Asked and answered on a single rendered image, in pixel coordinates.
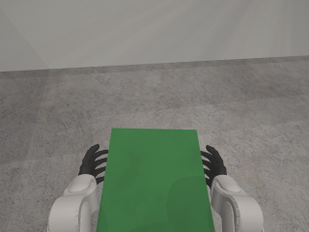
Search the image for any robot right hand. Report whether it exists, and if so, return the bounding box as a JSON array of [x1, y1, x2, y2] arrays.
[[200, 145, 227, 188]]

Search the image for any robot left forearm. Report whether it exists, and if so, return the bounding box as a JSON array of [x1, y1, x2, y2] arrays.
[[46, 174, 99, 232]]

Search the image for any robot left hand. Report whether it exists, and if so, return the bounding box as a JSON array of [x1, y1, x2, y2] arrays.
[[78, 144, 109, 184]]

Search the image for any robot right forearm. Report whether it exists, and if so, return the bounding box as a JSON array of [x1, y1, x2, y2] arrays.
[[211, 174, 265, 232]]

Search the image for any carton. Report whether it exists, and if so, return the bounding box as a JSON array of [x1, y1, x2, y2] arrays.
[[96, 128, 215, 232]]

